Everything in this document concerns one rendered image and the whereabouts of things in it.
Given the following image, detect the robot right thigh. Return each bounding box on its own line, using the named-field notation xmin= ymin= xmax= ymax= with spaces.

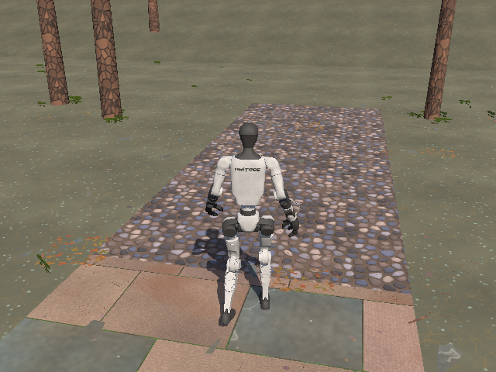
xmin=258 ymin=215 xmax=274 ymax=264

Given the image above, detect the right robot shin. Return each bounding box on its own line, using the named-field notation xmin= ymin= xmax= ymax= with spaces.
xmin=260 ymin=251 xmax=271 ymax=300

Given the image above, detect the robot left upper arm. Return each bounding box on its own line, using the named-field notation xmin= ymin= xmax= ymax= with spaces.
xmin=211 ymin=156 xmax=232 ymax=197

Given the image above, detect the right robot hand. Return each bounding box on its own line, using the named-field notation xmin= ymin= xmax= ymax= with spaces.
xmin=282 ymin=218 xmax=299 ymax=237

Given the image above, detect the right robot forearm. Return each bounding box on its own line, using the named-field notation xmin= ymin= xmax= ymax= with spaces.
xmin=279 ymin=188 xmax=297 ymax=222

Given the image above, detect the robot right upper arm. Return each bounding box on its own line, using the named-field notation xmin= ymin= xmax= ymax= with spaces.
xmin=264 ymin=157 xmax=286 ymax=201

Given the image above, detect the left robot forearm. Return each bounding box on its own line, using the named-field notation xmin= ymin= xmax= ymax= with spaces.
xmin=206 ymin=185 xmax=219 ymax=208

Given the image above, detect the left robot hand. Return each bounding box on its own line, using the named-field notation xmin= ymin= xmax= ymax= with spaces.
xmin=205 ymin=204 xmax=223 ymax=216

